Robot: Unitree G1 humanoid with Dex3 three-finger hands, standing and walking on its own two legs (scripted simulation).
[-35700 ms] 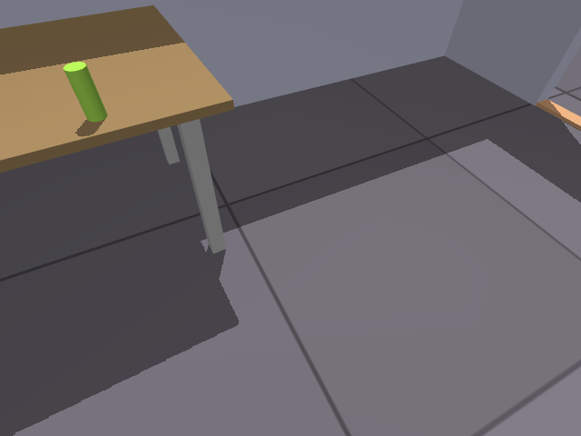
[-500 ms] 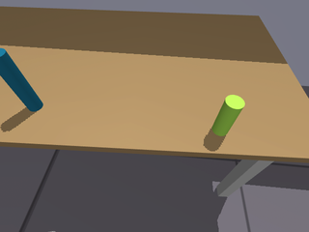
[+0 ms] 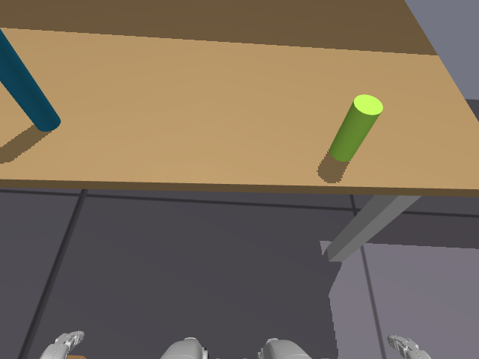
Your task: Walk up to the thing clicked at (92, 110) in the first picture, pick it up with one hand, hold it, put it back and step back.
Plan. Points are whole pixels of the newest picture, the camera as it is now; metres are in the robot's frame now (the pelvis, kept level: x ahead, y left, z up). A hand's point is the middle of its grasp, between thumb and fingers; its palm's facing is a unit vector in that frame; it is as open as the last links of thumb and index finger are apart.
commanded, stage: step back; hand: right
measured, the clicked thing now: (353, 130) +0.51 -0.22 +0.04
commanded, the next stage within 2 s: none
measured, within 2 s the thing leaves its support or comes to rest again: neither
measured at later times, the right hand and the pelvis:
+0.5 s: hand out of the picture -0.02 -0.26 -0.15, palm faces -0.16 +0.90 -0.41, open 7.4 cm; pelvis -0.13 +0.01 -0.01, yaw +6 degrees
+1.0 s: hand out of the picture -0.16 -0.29 -0.15, palm faces -0.03 +0.93 -0.36, open 7.4 cm; pelvis -0.30 -0.03 +0.00, yaw -1 degrees
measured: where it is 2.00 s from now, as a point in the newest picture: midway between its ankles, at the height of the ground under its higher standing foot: outside the picture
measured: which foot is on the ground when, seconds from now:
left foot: down 0.00-0.08, up 0.10-0.44, down 0.46-0.90, up 0.92-1.00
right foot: up 0.00-0.04, down 0.06-0.48, up 0.50-0.86, down 0.88-1.00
